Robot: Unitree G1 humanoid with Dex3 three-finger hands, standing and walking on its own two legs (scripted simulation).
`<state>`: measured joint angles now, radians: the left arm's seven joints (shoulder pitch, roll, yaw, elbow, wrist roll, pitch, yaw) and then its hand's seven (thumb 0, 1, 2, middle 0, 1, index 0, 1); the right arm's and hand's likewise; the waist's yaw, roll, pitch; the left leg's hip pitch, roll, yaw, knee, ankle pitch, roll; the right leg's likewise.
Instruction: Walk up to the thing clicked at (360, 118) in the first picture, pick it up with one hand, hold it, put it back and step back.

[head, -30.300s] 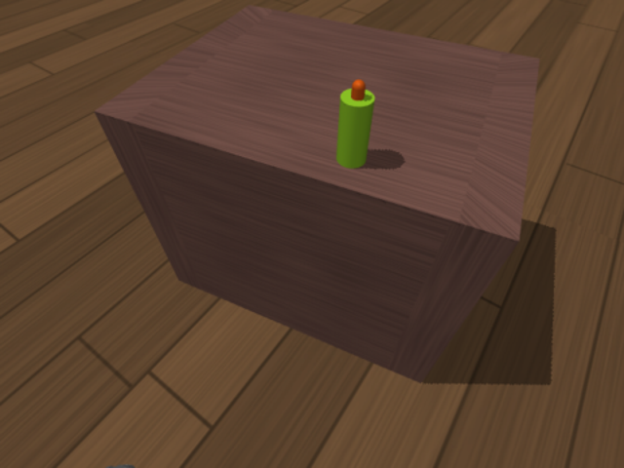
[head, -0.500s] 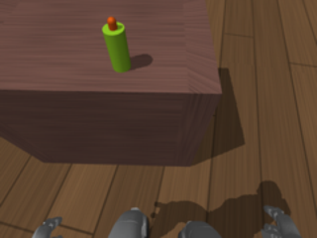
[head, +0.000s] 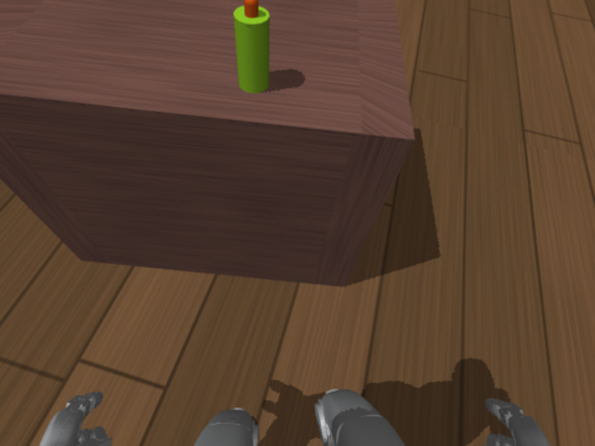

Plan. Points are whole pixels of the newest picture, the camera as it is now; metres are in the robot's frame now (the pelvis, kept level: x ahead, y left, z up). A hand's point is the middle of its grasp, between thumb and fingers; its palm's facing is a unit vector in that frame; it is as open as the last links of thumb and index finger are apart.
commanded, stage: step back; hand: left
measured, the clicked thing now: (252, 44) +0.74 +0.12 +0.07
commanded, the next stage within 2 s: none
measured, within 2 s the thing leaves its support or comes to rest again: neither
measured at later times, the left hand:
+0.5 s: hand out of the picture -0.06 +0.22 -0.13, palm faces +0.02 -0.90 -0.44, open 7.4 cm
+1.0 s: hand out of the picture -0.29 +0.19 -0.15, palm faces +0.01 -0.91 -0.42, open 7.4 cm
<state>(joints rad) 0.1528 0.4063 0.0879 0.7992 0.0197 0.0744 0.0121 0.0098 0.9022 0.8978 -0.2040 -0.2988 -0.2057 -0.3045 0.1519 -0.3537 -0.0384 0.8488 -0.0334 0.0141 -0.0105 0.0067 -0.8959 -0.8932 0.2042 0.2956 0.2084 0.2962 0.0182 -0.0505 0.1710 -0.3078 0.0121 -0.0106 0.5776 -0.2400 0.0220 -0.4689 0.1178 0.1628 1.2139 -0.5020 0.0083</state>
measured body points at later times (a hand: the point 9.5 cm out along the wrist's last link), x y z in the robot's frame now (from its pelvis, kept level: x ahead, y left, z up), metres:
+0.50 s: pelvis -0.17 -0.05 -0.01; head -0.11 -0.07 +0.44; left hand -0.06 +0.27 -0.10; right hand -0.08 -0.37 -0.14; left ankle -0.19 +0.08 -0.70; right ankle -0.11 -0.16 -0.73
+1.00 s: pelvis -0.33 -0.09 -0.01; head -0.30 -0.10 +0.44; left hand -0.29 +0.23 -0.12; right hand -0.20 -0.40 -0.13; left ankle -0.28 +0.07 -0.68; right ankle -0.33 -0.20 -0.73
